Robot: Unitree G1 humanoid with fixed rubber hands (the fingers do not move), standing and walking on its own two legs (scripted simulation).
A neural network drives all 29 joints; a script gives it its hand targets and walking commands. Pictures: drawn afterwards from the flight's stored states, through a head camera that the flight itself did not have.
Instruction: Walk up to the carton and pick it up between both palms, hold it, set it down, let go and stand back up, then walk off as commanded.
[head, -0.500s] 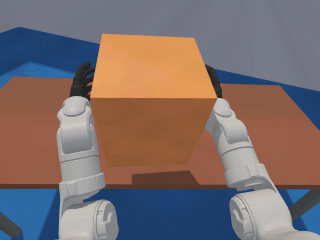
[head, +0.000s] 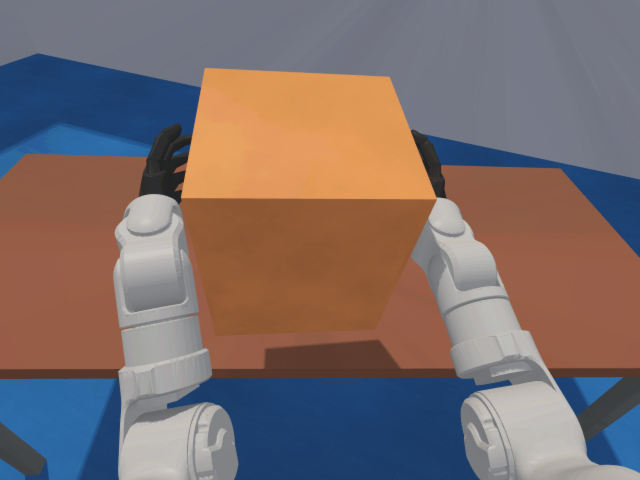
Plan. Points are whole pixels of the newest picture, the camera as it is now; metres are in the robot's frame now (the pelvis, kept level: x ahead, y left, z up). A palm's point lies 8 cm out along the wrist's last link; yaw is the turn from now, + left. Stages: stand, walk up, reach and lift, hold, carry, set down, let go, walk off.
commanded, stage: hold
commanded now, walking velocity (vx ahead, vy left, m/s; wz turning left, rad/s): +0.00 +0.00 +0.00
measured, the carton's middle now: (298, 212) +0.37 +0.01 +0.18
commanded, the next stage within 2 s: set down in 0.30 s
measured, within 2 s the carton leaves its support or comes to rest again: neither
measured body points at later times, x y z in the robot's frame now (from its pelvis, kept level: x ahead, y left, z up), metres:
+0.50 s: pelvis +0.00 +0.00 +0.00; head -0.05 +0.02 +0.45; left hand +0.37 +0.16 +0.24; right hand +0.37 -0.15 +0.22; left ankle +0.02 +0.15 -0.75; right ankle +0.01 -0.14 -0.75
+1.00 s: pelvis +0.02 +0.00 +0.00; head +0.00 +0.03 +0.45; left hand +0.40 +0.15 +0.18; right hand +0.40 -0.16 +0.16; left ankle +0.02 +0.15 -0.75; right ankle +0.01 -0.14 -0.75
